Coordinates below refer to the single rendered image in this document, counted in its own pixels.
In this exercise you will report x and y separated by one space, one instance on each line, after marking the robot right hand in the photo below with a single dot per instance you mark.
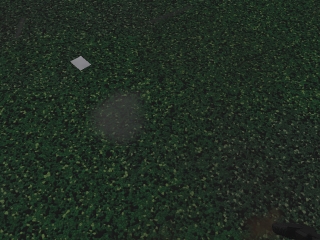
295 231

